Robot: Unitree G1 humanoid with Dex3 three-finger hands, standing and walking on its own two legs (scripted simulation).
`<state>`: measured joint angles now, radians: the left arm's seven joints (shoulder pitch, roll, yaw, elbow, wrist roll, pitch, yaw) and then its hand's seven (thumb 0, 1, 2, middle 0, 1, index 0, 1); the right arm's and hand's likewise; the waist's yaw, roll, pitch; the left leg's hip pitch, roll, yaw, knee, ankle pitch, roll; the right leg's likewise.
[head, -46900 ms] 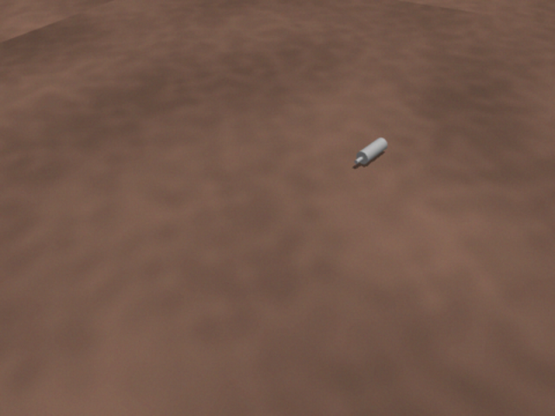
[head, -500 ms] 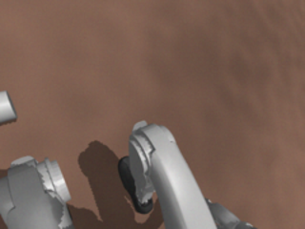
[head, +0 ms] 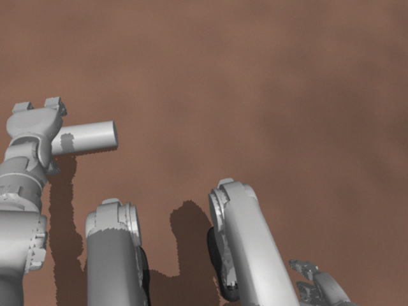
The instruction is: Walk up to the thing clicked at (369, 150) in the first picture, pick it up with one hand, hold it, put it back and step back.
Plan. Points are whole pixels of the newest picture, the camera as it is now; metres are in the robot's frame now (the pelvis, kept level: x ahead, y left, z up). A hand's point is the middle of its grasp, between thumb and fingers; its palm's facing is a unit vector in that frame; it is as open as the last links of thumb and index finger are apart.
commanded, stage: withdraw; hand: left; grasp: from above
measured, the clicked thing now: (72, 139) +0.55 +0.29 -0.33
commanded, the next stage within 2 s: home in 0.28 s
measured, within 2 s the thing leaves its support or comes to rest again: rests again in 0.78 s
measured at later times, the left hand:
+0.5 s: hand (59, 137) +0.50 +0.27 -0.19, palm faces -0.30 -0.05 -0.95, open 13.5 cm
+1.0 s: hand (16, 195) +0.34 +0.25 +0.01, palm faces -0.23 -0.68 -0.70, open 7.8 cm
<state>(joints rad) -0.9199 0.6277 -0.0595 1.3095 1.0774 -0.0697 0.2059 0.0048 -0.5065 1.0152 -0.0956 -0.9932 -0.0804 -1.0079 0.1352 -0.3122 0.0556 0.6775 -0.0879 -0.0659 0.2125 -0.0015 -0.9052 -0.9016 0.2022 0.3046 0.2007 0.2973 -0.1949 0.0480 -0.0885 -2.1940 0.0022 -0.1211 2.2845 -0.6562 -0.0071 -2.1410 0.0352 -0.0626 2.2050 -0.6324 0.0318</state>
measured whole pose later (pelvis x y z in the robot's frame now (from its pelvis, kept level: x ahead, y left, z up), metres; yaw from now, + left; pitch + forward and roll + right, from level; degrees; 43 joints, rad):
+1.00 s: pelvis +0.01 +0.00 +0.13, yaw +3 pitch +31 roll -5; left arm -0.25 0.40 0.01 0.51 0.51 0.09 0.10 0.01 0.79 0.90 -0.22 -0.34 -0.21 -0.34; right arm 0.13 -0.28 -0.04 0.61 0.01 -0.02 0.05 0.00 -0.90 -0.90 0.20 0.30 0.20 0.30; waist -0.06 0.02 -0.21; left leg -1.79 0.00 -0.09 1.88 -0.64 -0.01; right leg -1.74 0.01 -0.04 1.82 -0.63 0.02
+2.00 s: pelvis +0.09 +0.01 +0.35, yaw +8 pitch +10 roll -3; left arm 0.50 0.22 0.03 -0.12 -0.05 0.45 0.02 0.02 0.91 0.90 -0.20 -0.30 -0.20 -0.30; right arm 0.28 -0.22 0.03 0.51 0.01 -0.24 -0.18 0.01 -0.90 -0.90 0.20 0.30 0.20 0.30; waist -0.04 0.04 -0.17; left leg -0.69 0.01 -0.08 1.00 -0.48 -0.01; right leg -0.63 0.01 -0.05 0.93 -0.47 0.01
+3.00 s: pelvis +0.09 +0.01 +0.35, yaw +7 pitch +10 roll -3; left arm 0.51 0.23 0.03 -0.14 -0.05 0.45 0.02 0.02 0.91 0.90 -0.20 -0.30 -0.20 -0.30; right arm 0.30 -0.21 0.03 0.54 0.01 -0.25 -0.19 0.01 -0.90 -0.90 0.21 0.30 0.20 0.30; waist -0.04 0.05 -0.17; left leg -0.69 0.02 -0.07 1.01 -0.49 -0.01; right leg -0.64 0.01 -0.04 0.94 -0.47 0.01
